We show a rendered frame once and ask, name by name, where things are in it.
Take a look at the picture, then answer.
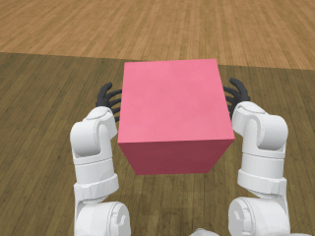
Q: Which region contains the robot right forearm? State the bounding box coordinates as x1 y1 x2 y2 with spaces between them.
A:
231 101 290 233

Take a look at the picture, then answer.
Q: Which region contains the right robot hand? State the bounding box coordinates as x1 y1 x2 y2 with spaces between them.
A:
222 78 251 122

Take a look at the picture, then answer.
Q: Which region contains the left robot hand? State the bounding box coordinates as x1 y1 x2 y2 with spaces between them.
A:
95 82 122 123

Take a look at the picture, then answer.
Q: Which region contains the robot left upper arm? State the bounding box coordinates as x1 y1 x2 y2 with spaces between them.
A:
75 202 131 236

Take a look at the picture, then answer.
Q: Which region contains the robot left forearm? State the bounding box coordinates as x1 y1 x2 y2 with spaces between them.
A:
70 106 119 236

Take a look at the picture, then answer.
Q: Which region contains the carton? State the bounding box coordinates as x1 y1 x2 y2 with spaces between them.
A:
117 58 235 175

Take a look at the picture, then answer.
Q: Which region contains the robot right upper arm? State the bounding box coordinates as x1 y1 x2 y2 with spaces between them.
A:
228 197 312 236

